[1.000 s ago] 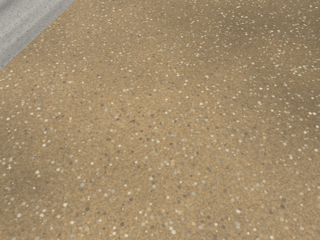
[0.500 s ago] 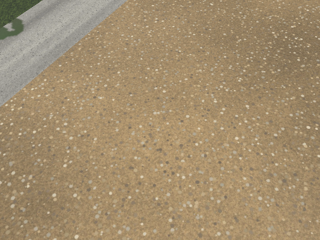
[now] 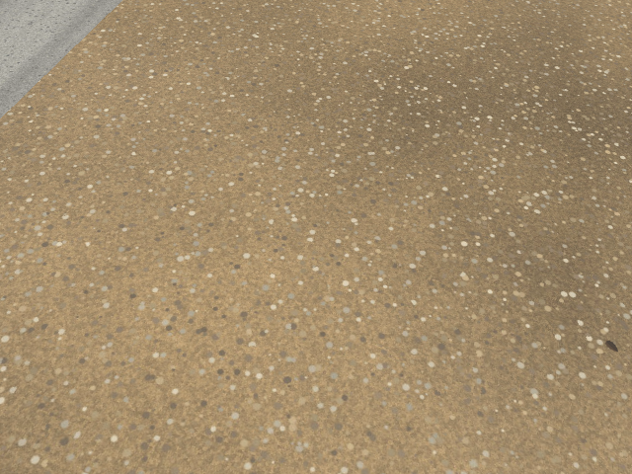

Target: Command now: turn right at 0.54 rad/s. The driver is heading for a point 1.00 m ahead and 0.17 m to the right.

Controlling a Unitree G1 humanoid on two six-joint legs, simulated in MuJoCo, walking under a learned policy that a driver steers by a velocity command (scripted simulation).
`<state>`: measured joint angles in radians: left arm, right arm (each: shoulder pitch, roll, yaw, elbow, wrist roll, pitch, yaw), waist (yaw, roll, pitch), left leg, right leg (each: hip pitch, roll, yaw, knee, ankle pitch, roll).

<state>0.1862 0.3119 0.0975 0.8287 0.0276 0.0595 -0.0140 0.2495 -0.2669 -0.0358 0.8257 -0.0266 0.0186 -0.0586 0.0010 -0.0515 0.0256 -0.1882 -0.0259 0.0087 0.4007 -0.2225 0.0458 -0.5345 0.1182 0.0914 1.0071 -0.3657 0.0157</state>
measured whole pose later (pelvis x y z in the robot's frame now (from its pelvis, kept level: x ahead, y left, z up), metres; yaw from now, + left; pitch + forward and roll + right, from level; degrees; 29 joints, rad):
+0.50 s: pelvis -0.02 -0.04 +0.00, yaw -17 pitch +0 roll +1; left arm 0.19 0.28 0.05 0.76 0.00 0.04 0.00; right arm 0.21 -0.31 -0.06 0.79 -0.02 0.05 -0.01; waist -0.01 0.05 0.08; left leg -0.48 0.04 0.00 1.04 -0.39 -0.04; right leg -0.18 0.08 0.05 0.41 -0.23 -0.07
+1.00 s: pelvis +0.00 -0.01 +0.00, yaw -20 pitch -2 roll +0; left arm 0.22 0.25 0.00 0.98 0.01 0.02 0.02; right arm 0.19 -0.23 0.00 0.90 -0.01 0.00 -0.02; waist 0.01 -0.02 0.04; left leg -0.14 -0.03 0.01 0.38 -0.21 0.04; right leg -0.11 0.06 0.09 0.36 -0.21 -0.02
